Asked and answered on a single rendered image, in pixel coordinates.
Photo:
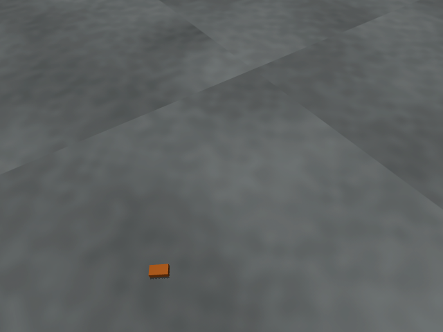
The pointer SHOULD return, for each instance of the small box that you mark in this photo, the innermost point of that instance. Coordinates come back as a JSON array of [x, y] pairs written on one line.
[[159, 270]]

